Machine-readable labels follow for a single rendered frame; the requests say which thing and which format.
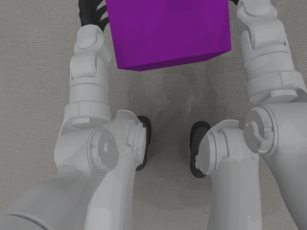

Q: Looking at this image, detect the robot right upper arm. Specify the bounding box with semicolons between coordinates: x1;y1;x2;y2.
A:
243;102;307;230

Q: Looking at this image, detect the carton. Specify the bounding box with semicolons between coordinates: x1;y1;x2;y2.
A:
106;0;232;72

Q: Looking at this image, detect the robot left hand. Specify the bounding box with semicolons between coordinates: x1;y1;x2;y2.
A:
78;0;109;32

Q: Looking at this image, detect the right robot forearm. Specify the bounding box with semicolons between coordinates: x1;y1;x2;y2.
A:
233;0;307;105

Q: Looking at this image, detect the robot right foot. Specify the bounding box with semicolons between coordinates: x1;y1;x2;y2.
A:
189;121;211;178

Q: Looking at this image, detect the left robot forearm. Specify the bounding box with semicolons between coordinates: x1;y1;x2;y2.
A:
54;24;112;160

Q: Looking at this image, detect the left robot thigh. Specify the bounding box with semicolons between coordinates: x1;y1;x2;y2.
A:
83;118;146;230

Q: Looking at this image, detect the robot left upper arm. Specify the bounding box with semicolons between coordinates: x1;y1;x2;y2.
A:
0;127;120;230

